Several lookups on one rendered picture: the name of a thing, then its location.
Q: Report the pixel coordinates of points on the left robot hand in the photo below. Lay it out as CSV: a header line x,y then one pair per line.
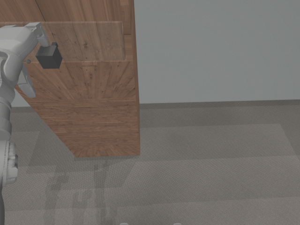
x,y
21,41

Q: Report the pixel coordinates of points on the handle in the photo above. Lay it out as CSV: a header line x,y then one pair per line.
x,y
49,57

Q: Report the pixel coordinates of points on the left robot upper arm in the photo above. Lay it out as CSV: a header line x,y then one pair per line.
x,y
8,170

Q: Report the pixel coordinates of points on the drawer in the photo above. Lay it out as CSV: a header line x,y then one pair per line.
x,y
82,40

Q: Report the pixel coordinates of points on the cabinet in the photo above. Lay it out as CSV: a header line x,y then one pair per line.
x,y
92,106

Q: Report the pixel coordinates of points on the robot left forearm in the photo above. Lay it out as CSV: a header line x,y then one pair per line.
x,y
10,68

